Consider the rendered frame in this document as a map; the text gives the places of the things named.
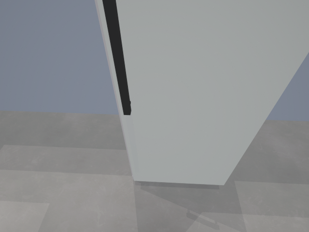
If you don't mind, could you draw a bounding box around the handle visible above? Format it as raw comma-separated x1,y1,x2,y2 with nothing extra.
102,0,131,115

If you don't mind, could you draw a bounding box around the fridge door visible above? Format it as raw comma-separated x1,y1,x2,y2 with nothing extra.
97,0,309,185

